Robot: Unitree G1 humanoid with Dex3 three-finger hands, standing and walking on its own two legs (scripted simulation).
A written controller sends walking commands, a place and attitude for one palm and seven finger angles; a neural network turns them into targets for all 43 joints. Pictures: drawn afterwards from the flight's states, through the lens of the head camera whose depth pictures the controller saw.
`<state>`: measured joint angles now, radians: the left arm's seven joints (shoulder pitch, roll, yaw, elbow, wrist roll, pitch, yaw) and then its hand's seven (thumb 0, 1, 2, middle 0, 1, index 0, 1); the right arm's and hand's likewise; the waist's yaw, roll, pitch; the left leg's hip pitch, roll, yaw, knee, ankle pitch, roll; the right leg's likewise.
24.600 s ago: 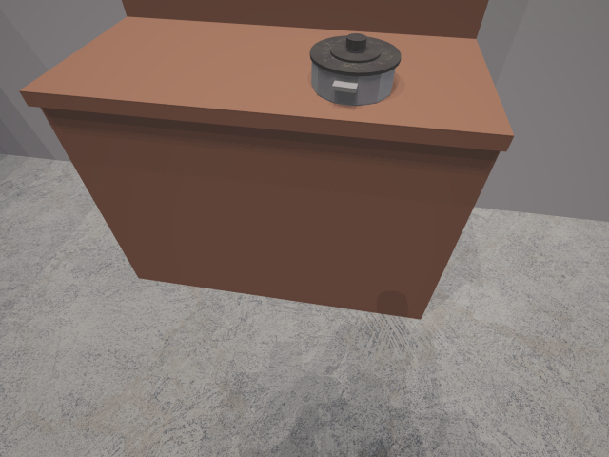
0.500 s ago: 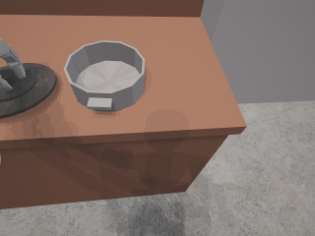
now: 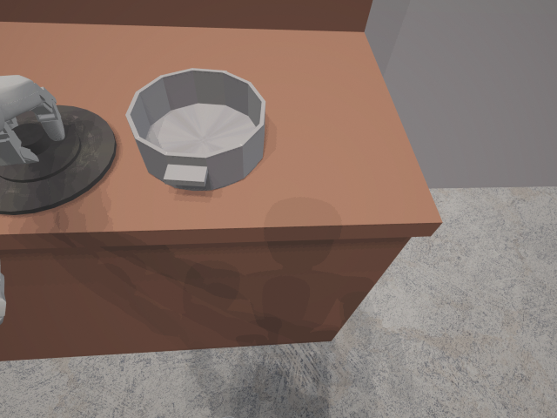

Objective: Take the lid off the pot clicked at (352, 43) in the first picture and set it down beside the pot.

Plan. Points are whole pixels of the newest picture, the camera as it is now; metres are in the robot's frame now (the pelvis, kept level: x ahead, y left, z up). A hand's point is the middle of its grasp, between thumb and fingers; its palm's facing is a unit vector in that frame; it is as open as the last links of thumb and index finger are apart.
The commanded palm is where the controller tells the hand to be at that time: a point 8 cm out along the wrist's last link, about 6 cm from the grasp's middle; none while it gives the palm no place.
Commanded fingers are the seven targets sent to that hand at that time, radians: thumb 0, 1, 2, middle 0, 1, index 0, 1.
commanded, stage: open the fingers wide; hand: left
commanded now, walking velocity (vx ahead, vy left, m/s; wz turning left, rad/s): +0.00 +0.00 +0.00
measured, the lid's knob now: (29, 139) +0.48 +0.34 +0.11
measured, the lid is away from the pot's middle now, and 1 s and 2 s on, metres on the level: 0.24 0.24 0.24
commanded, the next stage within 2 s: raise the empty hand in 0.78 s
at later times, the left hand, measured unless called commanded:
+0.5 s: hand (17, 128) +0.47 +0.33 +0.15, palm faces -0.38 -0.10 -0.92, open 9.8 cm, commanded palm +0.49 +0.33 +0.20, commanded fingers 0.00 -0.09 0.82 -0.43 -0.71 -0.43 -0.71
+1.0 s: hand (6, 125) +0.47 +0.35 +0.15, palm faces -0.36 -0.10 -0.93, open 11.1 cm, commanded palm +0.49 +0.34 +0.22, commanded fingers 0.00 -0.11 0.86 -0.45 -0.66 -0.45 -0.66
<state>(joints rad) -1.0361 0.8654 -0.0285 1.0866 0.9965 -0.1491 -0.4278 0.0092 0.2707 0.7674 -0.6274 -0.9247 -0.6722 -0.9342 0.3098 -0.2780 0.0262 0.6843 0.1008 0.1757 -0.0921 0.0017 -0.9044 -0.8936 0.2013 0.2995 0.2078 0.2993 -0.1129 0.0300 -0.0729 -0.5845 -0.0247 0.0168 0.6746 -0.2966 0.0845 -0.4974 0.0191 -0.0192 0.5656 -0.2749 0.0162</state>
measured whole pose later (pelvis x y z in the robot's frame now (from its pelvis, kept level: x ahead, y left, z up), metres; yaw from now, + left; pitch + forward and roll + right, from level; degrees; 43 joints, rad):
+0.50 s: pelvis +0.00 +0.00 +0.00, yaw +0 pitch +13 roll -3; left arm -1.11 0.89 -0.07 1.14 0.99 -0.12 -0.44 0.00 0.03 0.81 -0.50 -0.79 -0.51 -0.79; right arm 0.32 -0.30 0.03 0.70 0.11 0.19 -0.10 0.00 -0.90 -0.89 0.20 0.30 0.21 0.30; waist -0.12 0.03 -0.07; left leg -0.60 -0.02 0.02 0.69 -0.31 0.09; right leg -0.52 0.02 -0.01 0.58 -0.29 0.02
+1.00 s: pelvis +0.01 +0.00 +0.00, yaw +0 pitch +13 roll -4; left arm -1.08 0.91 -0.02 1.09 0.99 -0.13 -0.45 0.00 -0.11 0.85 -0.46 -0.67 -0.46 -0.67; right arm 0.30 -0.28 0.03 0.67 0.11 0.23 -0.08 0.00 -0.90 -0.89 0.20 0.30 0.21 0.30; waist -0.12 0.03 -0.08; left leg -0.61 -0.02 0.02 0.69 -0.32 0.09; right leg -0.52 0.02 -0.01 0.58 -0.29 0.02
